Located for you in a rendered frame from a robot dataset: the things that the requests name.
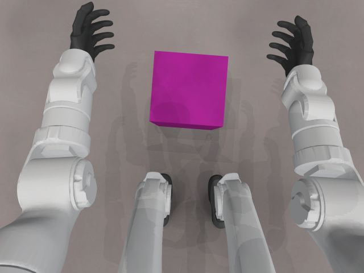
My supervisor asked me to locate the left robot upper arm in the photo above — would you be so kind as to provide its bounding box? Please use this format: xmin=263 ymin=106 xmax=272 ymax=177
xmin=0 ymin=156 xmax=97 ymax=273

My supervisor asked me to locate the robot left forearm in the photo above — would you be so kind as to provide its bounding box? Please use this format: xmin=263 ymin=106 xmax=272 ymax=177
xmin=17 ymin=49 xmax=97 ymax=207

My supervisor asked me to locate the right robot upper arm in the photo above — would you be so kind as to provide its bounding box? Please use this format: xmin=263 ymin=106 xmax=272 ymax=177
xmin=289 ymin=176 xmax=364 ymax=273

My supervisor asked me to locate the right robot hand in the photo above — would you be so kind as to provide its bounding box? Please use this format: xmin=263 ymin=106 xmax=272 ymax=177
xmin=267 ymin=15 xmax=314 ymax=78

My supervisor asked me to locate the robot right thigh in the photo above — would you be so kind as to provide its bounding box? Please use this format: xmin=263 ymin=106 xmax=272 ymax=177
xmin=214 ymin=179 xmax=276 ymax=273

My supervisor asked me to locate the carton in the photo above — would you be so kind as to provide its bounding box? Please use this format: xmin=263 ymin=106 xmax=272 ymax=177
xmin=150 ymin=51 xmax=228 ymax=130

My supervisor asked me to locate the robot left shin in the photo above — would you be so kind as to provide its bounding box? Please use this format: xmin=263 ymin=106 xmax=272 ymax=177
xmin=135 ymin=172 xmax=167 ymax=216

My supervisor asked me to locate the robot right forearm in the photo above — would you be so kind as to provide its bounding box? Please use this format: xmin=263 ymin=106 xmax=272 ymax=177
xmin=281 ymin=64 xmax=364 ymax=186

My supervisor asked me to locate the left robot hand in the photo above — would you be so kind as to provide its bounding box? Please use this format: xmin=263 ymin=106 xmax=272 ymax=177
xmin=70 ymin=2 xmax=115 ymax=62

